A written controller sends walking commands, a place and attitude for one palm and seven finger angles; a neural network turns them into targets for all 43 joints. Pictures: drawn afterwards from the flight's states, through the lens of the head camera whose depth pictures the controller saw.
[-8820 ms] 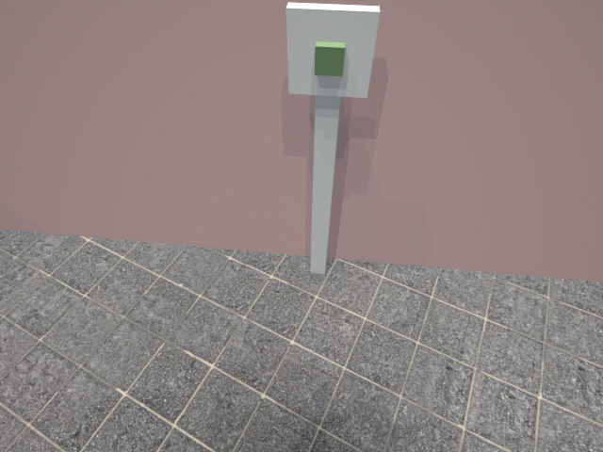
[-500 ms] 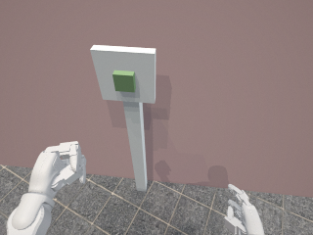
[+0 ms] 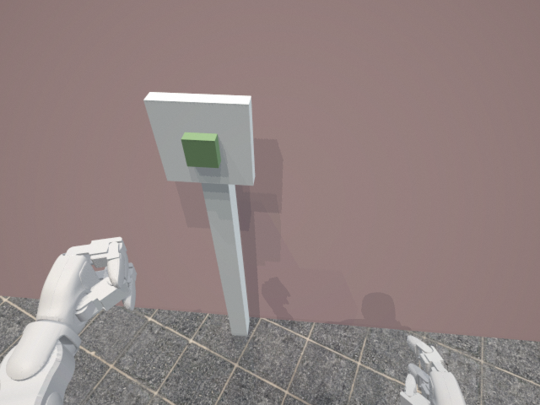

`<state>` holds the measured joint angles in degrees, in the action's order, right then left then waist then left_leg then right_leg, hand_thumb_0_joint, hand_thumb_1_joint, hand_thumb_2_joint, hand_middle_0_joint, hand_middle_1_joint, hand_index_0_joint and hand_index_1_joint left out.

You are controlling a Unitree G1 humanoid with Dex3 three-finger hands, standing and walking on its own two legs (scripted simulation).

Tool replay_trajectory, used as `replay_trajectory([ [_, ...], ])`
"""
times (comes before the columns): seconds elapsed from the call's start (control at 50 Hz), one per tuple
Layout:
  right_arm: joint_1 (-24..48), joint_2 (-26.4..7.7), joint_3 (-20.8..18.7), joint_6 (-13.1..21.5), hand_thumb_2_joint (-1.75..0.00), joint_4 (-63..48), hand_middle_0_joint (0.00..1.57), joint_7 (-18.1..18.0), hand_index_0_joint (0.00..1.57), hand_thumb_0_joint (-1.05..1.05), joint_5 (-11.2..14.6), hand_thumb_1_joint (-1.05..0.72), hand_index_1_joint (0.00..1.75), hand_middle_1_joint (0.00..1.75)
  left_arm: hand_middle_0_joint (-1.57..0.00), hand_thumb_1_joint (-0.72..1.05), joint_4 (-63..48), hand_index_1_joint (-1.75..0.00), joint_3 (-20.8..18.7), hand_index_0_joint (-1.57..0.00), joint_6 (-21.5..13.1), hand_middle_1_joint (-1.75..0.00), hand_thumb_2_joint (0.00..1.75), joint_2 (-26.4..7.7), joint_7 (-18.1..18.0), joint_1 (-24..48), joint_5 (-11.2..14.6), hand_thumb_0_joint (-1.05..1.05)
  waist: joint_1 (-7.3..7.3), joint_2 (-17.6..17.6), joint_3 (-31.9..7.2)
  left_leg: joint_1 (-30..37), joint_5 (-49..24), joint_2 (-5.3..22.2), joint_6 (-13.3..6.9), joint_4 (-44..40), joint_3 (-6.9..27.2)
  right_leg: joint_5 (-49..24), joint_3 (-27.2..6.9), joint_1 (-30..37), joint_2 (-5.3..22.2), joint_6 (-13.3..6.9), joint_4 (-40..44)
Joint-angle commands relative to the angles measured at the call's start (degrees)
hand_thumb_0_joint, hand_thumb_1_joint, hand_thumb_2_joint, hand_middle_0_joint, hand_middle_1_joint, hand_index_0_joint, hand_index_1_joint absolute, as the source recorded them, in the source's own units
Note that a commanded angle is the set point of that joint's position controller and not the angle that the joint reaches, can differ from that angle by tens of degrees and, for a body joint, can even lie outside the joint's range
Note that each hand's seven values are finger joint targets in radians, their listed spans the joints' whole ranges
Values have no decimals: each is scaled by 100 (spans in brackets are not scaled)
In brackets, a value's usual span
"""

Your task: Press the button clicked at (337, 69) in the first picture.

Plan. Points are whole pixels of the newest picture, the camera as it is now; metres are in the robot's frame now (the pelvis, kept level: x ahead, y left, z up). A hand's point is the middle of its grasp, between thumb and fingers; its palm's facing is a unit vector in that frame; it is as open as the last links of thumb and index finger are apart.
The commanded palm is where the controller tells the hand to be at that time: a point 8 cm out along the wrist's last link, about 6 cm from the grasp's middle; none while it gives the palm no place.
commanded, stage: raise the hand and make a fist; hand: left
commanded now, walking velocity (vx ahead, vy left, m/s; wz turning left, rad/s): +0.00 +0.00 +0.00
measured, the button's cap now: (202, 149) +0.51 +0.17 +0.13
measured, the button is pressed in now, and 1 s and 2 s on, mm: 0 0 0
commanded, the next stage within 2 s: aim a knuckle at the button in 0.12 s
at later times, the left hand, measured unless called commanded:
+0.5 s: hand (150, 256) +0.27 +0.19 +0.12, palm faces +0.03 -1.00 -0.06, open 3.1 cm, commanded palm +0.25 +0.24 +0.12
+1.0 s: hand (187, 219) +0.36 +0.17 +0.10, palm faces +0.01 -1.00 -0.03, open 3.1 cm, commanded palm +0.34 +0.22 +0.11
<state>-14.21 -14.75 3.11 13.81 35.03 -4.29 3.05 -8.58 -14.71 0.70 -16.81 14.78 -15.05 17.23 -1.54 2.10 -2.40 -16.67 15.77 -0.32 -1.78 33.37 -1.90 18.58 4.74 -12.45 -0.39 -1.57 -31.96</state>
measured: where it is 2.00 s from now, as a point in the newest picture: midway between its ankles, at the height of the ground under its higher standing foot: outside the picture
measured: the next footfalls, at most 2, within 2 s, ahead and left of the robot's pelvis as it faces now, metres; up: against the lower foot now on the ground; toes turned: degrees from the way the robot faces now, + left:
none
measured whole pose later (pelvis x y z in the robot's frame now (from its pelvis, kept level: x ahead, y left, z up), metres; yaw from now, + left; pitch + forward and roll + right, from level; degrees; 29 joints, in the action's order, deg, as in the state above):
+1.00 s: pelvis +0.01 +0.00 +0.00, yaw -1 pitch +2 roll +0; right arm -13.3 -14.2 2.4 9.8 37.6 -3.7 2.8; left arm 18.2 -10.4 -5.4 -14.1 8.3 12.5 12.2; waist 0.7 1.5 -1.4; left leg -19.8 16.5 -0.3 -1.6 33.9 -3.0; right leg 19.7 3.6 -16.6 -0.3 -1.7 -33.9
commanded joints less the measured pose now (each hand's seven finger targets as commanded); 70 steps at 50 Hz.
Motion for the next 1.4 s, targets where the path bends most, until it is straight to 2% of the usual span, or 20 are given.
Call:
replay_trajectory([
  [0.0, 747, -562, -206, 479, -90, -845, 20, -13, 20, 0, 7, -90, 30, 30, -130, 90, -1421, -150, -482, -130, -818, -150, 90, -876, -139, 1208, 80, 0, -11, 385, -479, 731, -728, 83, 23, -514, 380, -831, -148, -388, -54, 35, 598],
  [0.06, 727, -632, -234, 480, -90, -786, 20, -38, 20, 0, 33, -90, 30, 30, -130, 90, -865, -150, -338, -130, -663, -150, 90, -795, 7, 950, 67, 0, 5, 49, -203, 513, -552, 71, -16, -486, 335, -761, -236, -432, -35, 76, 731],
  [0.16, 825, -651, -241, 468, -90, -862, 20, -108, 20, 0, 53, -90, 30, 30, -130, 90, -815, -150, -505, -130, -422, -150, 90, -1026, 157, 998, 147, 0, -52, -318, -249, 385, -475, 34, -56, -442, 292, -596, -420, -333, 47, 161, 885],
  [0.24, 875, -591, -221, 502, -90, -789, 20, -136, 20, 0, 41, -90, 30, 30, -130, 90, -1009, -150, -659, -130, -664, -150, 90, -1121, 64, 1779, 188, 0, 15, -138, -515, 550, -591, 8, -54, -382, 261, -676, -479, -278, 91, 190, 847],
  [0.3, 828, -595, -225, 533, -90, -624, 20, -148, 20, 0, 42, -90, 30, 30, -130, 90, -574, -150, -694, -130, -871, -150, 90, -1166, 6, 2193, 187, 0, 86, -34, -348, 479, -448, 14, -45, -326, 261, -457, -613, -398, 119, 198, 913],
  [0.38, 781, -645, -238, 529, -90, -561, 20, -174, 20, 0, 79, -90, 30, 30, -130, 90, 88, -150, -270, -130, -848, -150, 90, -962, 126, 2582, 92, 0, 179, -86, -314, 391, -383, 15, -44, -284, 251, -477, -693, -460, 150, 222, 881],
  [0.44, 761, -675, -255, 490, -90, -594, 20, -176, 20, 0, 89, -90, 30, 30, -130, 90, 396, -150, -280, -130, -743, -150, 90, -1050, 222, 2701, 50, 0, 111, -70, -547, 427, -566, 1, -53, -277, 258, -813, -666, -332, 172, 214, 779],
  [0.48, 731, -699, -272, 433, -90, -634, 20, -157, 20, 0, 77, -90, 30, 30, -130, 90, 606, -150, -527, -130, -670, -150, 90, -1227, 224, 2604, 59, 0, 19, -374, -791, 274, -770, -6, -54, -231, 234, -1243, -724, -64, 222, 278, 687],
  [0.62, 662, -623, -298, 352, -90, -712, 20, -51, 20, 0, 21, -90, 30, 30, -130, 90, 387, -150, -543, -130, -954, -150, 90, -1090, -140, 3084, -45, 0, -42, 45, -1297, 714, -1423, -5, -39, -270, 172, -2111, -416, -21, 102, 159, 347],
  [0.74, 530, -666, -346, 200, -90, -672, 20, 0, 20, 0, 53, -90, 30, 30, -130, 90, 819, -150, 164, -130, -891, -150, 90, -523, -232, 3426, -225, 0, 172, -31, -883, 691, -1264, 46, -21, -299, 196, -1781, -298, -475, 25, 117, 351],
  [0.76, 510, -689, -346, 174, -90, -655, 20, 2, 20, 0, 46, -90, 30, 30, -130, 90, 919, -150, 146, -130, -862, -150, 90, -564, -270, 3551, -235, 0, 186, -241, -828, 623, -1246, 61, -37, -276, 222, -1754, -309, -502, 17, 120, 363],
  [0.8, 447, -728, -371, 82, -90, -612, 20, -22, 20, 0, 35, -90, 30, 30, -130, 90, 1011, -150, -59, -130, -828, -150, 90, -828, -359, 3859, -276, 0, 197, -288, -1009, 661, -1265, 59, -34, -276, 235, -1760, -322, -456, 24, 118, 343],
  [0.84, 472, -681, -355, 25, -90, -624, 20, -22, 20, 0, 22, -90, 30, 30, -130, 90, 913, -150, 22, -130, -876, -150, 90, -749, -466, 4239, -331, 0, 216, -58, -1186, 793, -1309, 58, -14, -283, 236, -1715, -307, -467, 26, 95, 304],
  [0.9, 421, -672, -347, -71, -90, -536, 20, -20, 20, 0, -5, -90, 30, 30, -130, 90, 1145, -150, -120, -130, -1003, -150, 90, -900, -656, 4680, -387, 0, 247, -177, -1310, 821, -1370, 91, -13, -250, 251, -1733, -315, -454, 2, 86, 271],
  [0.94, 389, -650, -341, -119, -90, -479, 20, -10, 20, 0, -8, -90, 30, 30, -130, 90, 1282, -150, 33, -130, -1107, -150, 90, -775, -713, 5042, -435, 0, 287, 122, -1403, 927, -1411, 94, 19, -227, 261, -1700, -311, -532, -2, 60, 230],
  [1.1, 130, -729, -383, -421, -90, -421, 20, 101, 20, 0, 14, -90, 30, 30, -130, 90, 2638, -150, 443, -130, -987, -150, 90, -369, -732, 5394, -568, 0, 355, -219, -1323, 667, -1484, 105, 41, -157, 322, -1790, -251, -720, -19, 42, 139],
  [1.16, 36, -774, -387, -557, -90, -370, 20, 101, 20, 0, -13, -90, 30, 30, -130, 90, 3062, -150, 103, -130, -1019, -150, 90, -739, -863, 5812, -591, 0, 371, -542, -1208, 418, -1255, 95, 1, -122, 307, -1643, -291, -751, -34, 57, 177],
  [1.26, -106, -742, -396, -658, -90, -328, 20, 123, 20, 0, -78, -90, 30, 30, -130, 90, 2923, -150, -70, -130, -1573, -150, 90, -1081, -1067, 6933, -728, 0, 412, -69, -1811, 619, -1384, 91, 2, -18, 296, -1699, -380, -668, -49, 35, 24],
  [1.32, -222, -716, -429, -682, -90, -231, 20, 171, 20, 0, -88, -90, 30, 30, -130, 90, 3250, -150, 177, -130, -1818, -150, 90, -785, -1057, 7194, -777, 0, 509, 220, -1994, 845, -1582, 109, 40, 79, 325, -1788, -363, -859, -69, 16, -61],
  [1.38, -394, -806, -463, -786, -90, -133, 20, 189, 20, 0, -71, -90, 30, 30, -130, 90, 4252, -150, 83, -130, -1743, -150, 90, -847, -950, 7122, -749, 0, 598, -383, -1685, 371, -1342, 92, -4, 122, 269, -1799, -362, -908, -92, 50, -23],
])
